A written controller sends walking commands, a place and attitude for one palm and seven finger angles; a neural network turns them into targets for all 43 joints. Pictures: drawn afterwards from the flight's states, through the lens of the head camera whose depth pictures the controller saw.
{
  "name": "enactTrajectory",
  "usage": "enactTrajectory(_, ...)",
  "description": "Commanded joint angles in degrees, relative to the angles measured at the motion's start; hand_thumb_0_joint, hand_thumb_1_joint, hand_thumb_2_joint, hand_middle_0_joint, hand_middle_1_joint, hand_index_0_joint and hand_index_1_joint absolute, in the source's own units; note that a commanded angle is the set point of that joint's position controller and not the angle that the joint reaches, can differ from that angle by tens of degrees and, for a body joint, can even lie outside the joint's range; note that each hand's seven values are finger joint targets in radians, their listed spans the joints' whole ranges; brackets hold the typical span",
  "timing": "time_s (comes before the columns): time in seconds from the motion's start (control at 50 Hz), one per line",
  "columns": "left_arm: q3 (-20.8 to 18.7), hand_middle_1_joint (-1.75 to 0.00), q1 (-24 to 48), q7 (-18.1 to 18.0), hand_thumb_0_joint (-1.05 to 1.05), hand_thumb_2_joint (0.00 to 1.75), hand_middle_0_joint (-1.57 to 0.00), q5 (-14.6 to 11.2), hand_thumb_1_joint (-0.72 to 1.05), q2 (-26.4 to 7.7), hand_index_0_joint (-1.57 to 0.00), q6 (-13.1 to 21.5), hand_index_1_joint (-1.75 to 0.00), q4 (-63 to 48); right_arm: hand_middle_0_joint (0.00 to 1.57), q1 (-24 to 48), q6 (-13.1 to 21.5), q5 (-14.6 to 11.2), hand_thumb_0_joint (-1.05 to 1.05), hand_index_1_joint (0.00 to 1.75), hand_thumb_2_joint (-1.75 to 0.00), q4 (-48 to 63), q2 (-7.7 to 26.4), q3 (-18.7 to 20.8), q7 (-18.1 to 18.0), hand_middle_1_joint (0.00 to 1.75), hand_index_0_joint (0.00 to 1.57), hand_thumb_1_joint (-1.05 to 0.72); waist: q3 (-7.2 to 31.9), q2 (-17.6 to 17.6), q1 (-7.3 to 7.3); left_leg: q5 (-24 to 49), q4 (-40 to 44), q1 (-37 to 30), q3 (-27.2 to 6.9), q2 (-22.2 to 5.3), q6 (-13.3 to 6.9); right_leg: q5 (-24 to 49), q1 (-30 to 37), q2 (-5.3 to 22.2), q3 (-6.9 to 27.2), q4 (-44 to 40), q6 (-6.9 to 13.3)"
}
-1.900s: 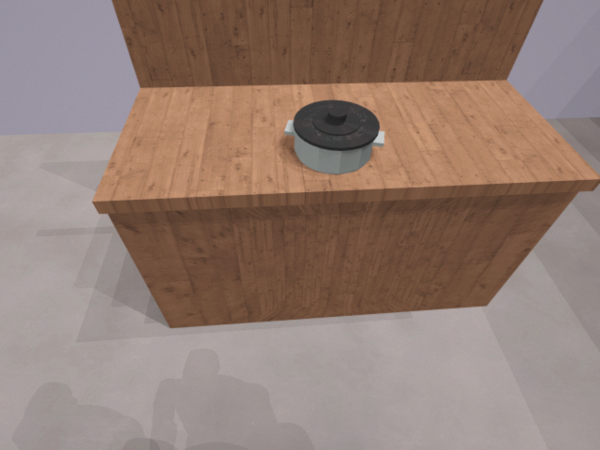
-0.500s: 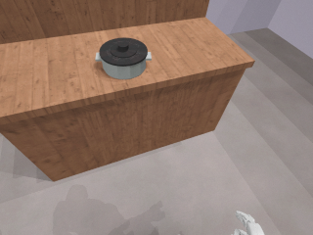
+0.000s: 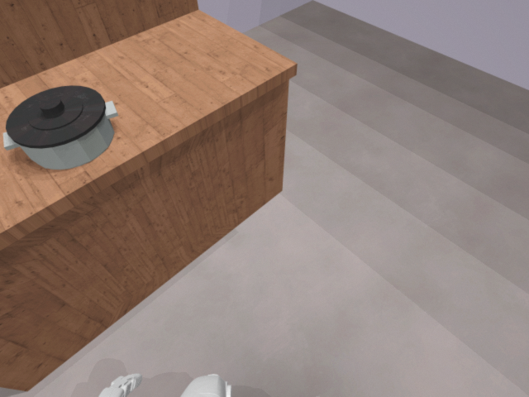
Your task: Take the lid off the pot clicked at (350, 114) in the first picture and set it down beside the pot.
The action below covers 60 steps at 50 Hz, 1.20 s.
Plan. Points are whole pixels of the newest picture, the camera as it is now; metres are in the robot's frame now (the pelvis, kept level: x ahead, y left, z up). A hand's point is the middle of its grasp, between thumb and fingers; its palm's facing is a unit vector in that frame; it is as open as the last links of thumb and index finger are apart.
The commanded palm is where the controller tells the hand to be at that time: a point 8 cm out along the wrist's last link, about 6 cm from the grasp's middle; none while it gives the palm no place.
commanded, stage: walk to a spot facing it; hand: left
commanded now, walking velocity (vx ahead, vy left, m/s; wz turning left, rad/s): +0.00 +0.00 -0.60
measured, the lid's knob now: (51, 105) +0.67 +0.51 +0.02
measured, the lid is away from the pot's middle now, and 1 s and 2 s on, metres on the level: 0.00 0.00 0.00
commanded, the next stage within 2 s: turn to face it in 1.26 s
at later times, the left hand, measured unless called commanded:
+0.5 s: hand (181, 367) +0.18 +0.16 -0.15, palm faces -0.31 -0.92 -0.25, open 7.4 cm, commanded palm none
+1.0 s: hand (197, 345) +0.22 +0.14 -0.18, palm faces -0.46 -0.87 -0.17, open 7.4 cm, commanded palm none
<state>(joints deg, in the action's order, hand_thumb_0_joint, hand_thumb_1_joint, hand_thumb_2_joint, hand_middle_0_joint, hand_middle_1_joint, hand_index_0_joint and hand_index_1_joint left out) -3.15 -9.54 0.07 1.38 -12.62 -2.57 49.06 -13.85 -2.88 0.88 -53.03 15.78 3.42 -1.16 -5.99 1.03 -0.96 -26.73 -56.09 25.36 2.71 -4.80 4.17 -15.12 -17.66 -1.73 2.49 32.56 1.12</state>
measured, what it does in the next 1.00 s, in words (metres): walks ahead, turning right: left foot, then right foot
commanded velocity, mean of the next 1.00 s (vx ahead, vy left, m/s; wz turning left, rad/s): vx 0.17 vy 0.00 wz -0.59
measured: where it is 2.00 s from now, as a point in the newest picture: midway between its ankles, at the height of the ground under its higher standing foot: (326, 379)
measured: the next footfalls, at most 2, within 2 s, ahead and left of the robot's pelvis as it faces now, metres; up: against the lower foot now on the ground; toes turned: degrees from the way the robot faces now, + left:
left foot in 0.14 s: +0.08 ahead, +0.13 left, +0.00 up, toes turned -3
right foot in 0.50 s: +0.03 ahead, -0.13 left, +0.00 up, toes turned -24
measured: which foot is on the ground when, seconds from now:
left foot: up 0.00-0.12, down 0.14-0.50, up 0.52-0.92, down 0.94-1.00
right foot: down 0.00-0.14, up 0.16-0.48, down 0.50-0.94, up 0.96-1.00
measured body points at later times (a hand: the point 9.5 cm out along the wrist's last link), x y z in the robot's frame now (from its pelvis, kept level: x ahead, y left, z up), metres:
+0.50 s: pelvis +0.02 -0.01 +0.00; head +0.04 -0.03 +0.44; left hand +0.20 +0.21 -0.13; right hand -0.03 -0.25 -0.16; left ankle +0.04 +0.13 -0.73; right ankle -0.01 -0.12 -0.73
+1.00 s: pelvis +0.15 -0.04 -0.01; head +0.17 -0.03 +0.44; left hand +0.25 +0.19 -0.17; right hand +0.14 -0.31 -0.11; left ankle +0.26 +0.03 -0.73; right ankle +0.01 -0.11 -0.68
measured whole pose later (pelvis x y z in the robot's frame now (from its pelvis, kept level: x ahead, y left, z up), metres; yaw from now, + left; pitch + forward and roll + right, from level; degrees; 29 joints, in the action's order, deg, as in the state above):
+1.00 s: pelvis +0.15 -0.04 -0.01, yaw -35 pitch -1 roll -1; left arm -5.0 -23.1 1.6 1.5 -12.3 -0.9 58.2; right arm -8.2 4.1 1.7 -48.6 10.6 1.5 0.2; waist -2.4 -2.5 3.5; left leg -13.6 -35.8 20.3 5.9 -4.0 -0.6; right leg -27.2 -17.0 -2.0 4.2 55.5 1.1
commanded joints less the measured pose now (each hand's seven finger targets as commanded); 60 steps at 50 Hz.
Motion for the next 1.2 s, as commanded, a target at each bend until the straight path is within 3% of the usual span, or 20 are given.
enactTrajectory(0.0,-3.6,-0.30,-0.4,-0.8,0.00,0.90,-0.20,0.0,0.90,-13.2,-0.20,0.9,-0.30,-4.0,0.20,-1.5,2.3,-0.3,0.00,0.30,-0.90,5.7,1.6,0.3,-0.1,0.30,0.20,-0.90,9.1,-9.8,1.00,2.3,9.3,-3.8,0.7,2.0,-0.4,18.3,3.3,13.5,16.0,-10.6,9.5)
enactTrajectory(0.08,-3.3,-0.30,1.6,-0.3,0.00,0.90,-0.20,-0.6,0.90,-11.5,-0.20,0.2,-0.30,-4.3,0.20,-7.0,3.1,-0.4,0.00,0.30,-0.90,4.8,2.5,0.5,-0.7,0.30,0.20,-0.90,9.2,-8.4,-1.78,11.1,27.8,-15.8,0.2,2.9,-1.4,11.9,-2.4,9.1,16.6,-5.7,5.0)
enactTrajectory(0.12,-2.2,-0.30,0.9,0.6,0.00,0.90,-0.20,-1.1,0.90,-5.4,-0.20,-0.2,-0.30,-6.5,0.20,-8.6,3.8,0.7,0.00,0.30,-0.90,5.8,11.3,1.8,-1.0,0.30,0.20,-0.90,7.0,16.6,-2.07,8.2,43.5,-20.8,-25.2,-18.6,-10.2,-14.9,-17.3,-3.7,2.7,14.1,-1.6)
enactTrajectory(0.14,-2.7,-0.30,1.0,0.8,0.00,0.90,-0.20,-0.2,0.90,-7.3,-0.20,0.2,-0.30,-6.5,0.20,-7.3,3.6,0.8,0.00,0.30,-0.90,6.7,11.2,1.5,-0.8,0.30,0.20,-0.90,5.1,13.6,-1.81,3.5,45.3,-14.1,-28.6,-23.0,-14.2,-17.8,-16.1,0.1,1.7,24.7,-2.3)
enactTrajectory(0.24,-2.2,-0.30,1.1,2.2,0.00,0.90,-0.20,-0.3,0.90,-5.2,-0.20,-0.3,-0.30,-3.6,0.20,-1.6,3.9,0.7,0.00,0.30,-0.90,6.4,6.0,0.0,-1.1,0.30,0.20,-0.90,5.0,9.1,0.57,26.8,39.3,-17.3,-4.8,-12.6,-11.0,-8.1,-14.9,3.7,-2.2,29.7,-4.3)
enactTrajectory(0.38,-1.5,-0.30,4.8,2.0,0.00,0.90,-0.20,-0.5,0.90,-3.7,-0.20,0.2,-0.30,-4.6,0.20,-6.1,3.5,0.9,0.00,0.30,-0.90,4.1,8.3,2.0,-0.3,0.30,0.20,-0.90,6.7,10.0,-2.26,37.6,34.1,-20.2,1.2,-15.9,-11.7,-10.8,-7.2,3.7,-7.0,12.3,-3.6)
enactTrajectory(0.44,-1.9,-0.30,-0.8,2.2,0.00,0.90,-0.20,-0.3,0.90,-4.6,-0.20,1.2,-0.30,-2.9,0.20,-4.9,3.5,0.9,0.00,0.30,-0.90,4.0,8.5,2.3,0.2,0.30,0.20,-0.90,9.7,6.2,0.69,20.3,26.9,-15.4,5.2,-14.9,-7.7,-4.5,5.3,1.8,-9.6,-2.5,-1.8)
enactTrajectory(0.46,-2.8,-0.30,-6.3,1.8,0.00,0.90,-0.20,0.0,0.90,-7.9,-0.20,1.7,-0.30,-1.1,0.20,-4.1,3.4,0.5,0.00,0.30,-0.90,4.6,6.5,2.0,0.6,0.30,0.20,-0.90,10.8,-2.0,3.47,8.5,17.2,-4.6,8.6,-11.8,-4.5,-3.9,17.7,5.0,-5.0,-9.5,0.2)
enactTrajectory(0.48,-4.6,-0.30,-11.6,0.6,0.00,0.90,-0.20,0.4,0.90,-16.5,-0.20,2.5,-0.30,0.2,0.20,-1.2,3.1,0.0,0.00,0.30,-0.90,7.6,1.2,0.5,1.3,0.30,0.20,-0.90,10.9,-23.2,6.57,-12.4,-1.2,15.1,12.4,-2.9,-0.4,-9.8,26.6,22.4,22.5,-18.5,7.5)
enactTrajectory(0.5,-5.0,-0.30,-15.6,-0.2,0.00,0.90,-0.20,-1.0,0.90,-17.1,-0.20,2.2,-0.30,0.5,0.20,5.6,2.9,0.6,0.00,0.30,-0.90,9.7,4.2,0.8,1.0,0.30,0.20,-0.90,7.5,-18.3,9.62,-10.7,-8.3,19.9,1.1,-2.4,-1.4,-15.9,20.8,25.5,29.3,-21.9,11.7)
enactTrajectory(0.54,-4.1,-0.30,-9.2,-0.5,0.00,0.90,-0.20,-0.7,0.90,-13.2,-0.20,2.9,-0.30,-0.5,0.20,7.3,3.3,0.7,0.00,0.30,-0.90,8.7,4.4,1.3,1.6,0.30,0.20,-0.90,1.2,-12.3,5.04,0.5,-11.5,19.9,-2.8,-3.9,-1.7,-23.5,11.2,20.3,25.2,-23.4,10.7)
enactTrajectory(0.6,-3.1,-0.30,-6.2,-0.3,0.00,0.90,-0.20,-0.3,0.90,-9.9,-0.20,4.4,-0.30,-1.0,0.20,3.3,3.5,1.0,0.00,0.30,-0.90,5.9,2.8,1.4,2.2,0.30,0.20,-0.90,2.9,-8.9,1.87,8.3,-5.0,11.3,-0.3,-3.5,0.0,-7.4,7.3,15.2,13.7,-20.9,9.0)
enactTrajectory(0.78,-3.0,-0.30,-12.4,0.0,0.00,0.90,-0.20,-0.1,0.90,-10.3,-0.20,5.5,-0.30,2.8,0.20,9.9,5.5,0.3,0.00,0.30,-0.90,9.0,0.8,1.0,2.5,0.30,0.20,-0.90,2.4,-9.1,4.22,9.6,11.8,7.4,0.5,0.3,-0.1,0.1,10.6,14.3,17.1,-18.5,9.9)
enactTrajectory(0.86,-3.5,-0.30,-10.1,0.1,0.00,0.90,-0.20,-0.3,0.90,-9.8,-0.20,5.0,-0.30,2.8,0.20,3.5,6.8,0.0,0.00,0.30,-0.90,7.0,1.3,1.0,1.5,0.30,0.20,-0.90,3.5,-8.0,0.66,13.0,26.8,-11.6,2.2,3.4,-1.1,4.4,3.1,10.5,15.7,-10.5,7.1)
enactTrajectory(0.88,-3.3,-0.30,-9.4,0.3,0.00,0.90,-0.20,-0.3,0.90,-8.1,-0.20,5.0,-0.30,2.7,0.20,-3.7,7.1,0.1,0.00,0.30,-0.90,4.6,4.1,1.7,0.6,0.30,0.20,-0.90,6.4,-3.4,-2.36,11.4,31.2,-24.8,-0.9,0.8,-2.1,5.5,-3.9,6.8,13.0,-0.7,4.9)
enactTrajectory(0.9,-2.9,-0.30,-10.2,0.9,0.00,0.90,-0.20,-1.1,0.90,-4.2,-0.20,4.7,-0.30,1.4,0.20,-11.8,7.3,1.2,0.00,0.30,-0.90,2.8,11.4,3.3,-0.2,0.30,0.20,-0.90,11.5,13.7,-5.45,-0.9,36.2,-35.8,-21.4,-15.7,-6.9,-8.8,-16.0,-1.0,5.0,16.6,1.6)
enactTrajectory(0.92,-2.6,-0.30,-8.8,1.3,0.00,0.90,-0.20,-0.7,0.90,-3.8,-0.20,5.2,-0.30,-0.3,0.20,-16.4,6.8,1.2,0.00,0.30,-0.90,2.4,13.1,3.1,-0.2,0.30,0.20,-0.90,11.3,16.8,-6.08,-7.7,43.9,-33.8,-34.0,-25.4,-12.2,-17.9,-21.8,-1.7,0.1,30.8,-0.1)
enactTrajectory(0.96,-3.0,-0.30,-6.2,1.7,0.00,0.90,-0.20,0.4,0.90,-4.0,-0.20,4.8,-0.30,0.7,0.20,-7.4,6.5,1.0,0.00,0.30,-0.90,3.9,7.0,1.5,0.1,0.30,0.20,-0.90,2.5,9.6,-2.45,-12.8,46.8,-17.6,-26.7,-21.6,-12.1,-11.4,-22.8,4.3,0.0,40.3,0.1)
enactTrajectory(1.02,-2.8,-0.30,-8.0,2.9,0.00,0.90,-0.20,0.5,0.90,-2.6,-0.20,2.8,-0.30,2.6,0.20,-2.5,7.2,0.3,0.00,0.30,-0.90,3.8,1.7,-0.2,-0.3,0.30,0.20,-0.90,1.5,9.2,1.72,13.9,44.4,-13.2,-7.1,-15.5,-9.4,-1.6,-19.3,7.8,-2.0,37.9,-2.3)
enactTrajectory(1.18,-1.8,-0.30,1.0,2.6,0.00,0.90,-0.20,0.2,0.90,-0.8,-0.20,1.1,-0.30,-1.4,0.20,-5.1,6.1,0.5,0.00,0.30,-0.90,1.9,4.3,1.5,-0.1,0.30,0.20,-0.90,3.4,7.5,-0.20,34.6,37.8,-15.6,7.7,-15.5,-9.9,0.2,-12.4,7.0,-7.6,15.6,-3.9)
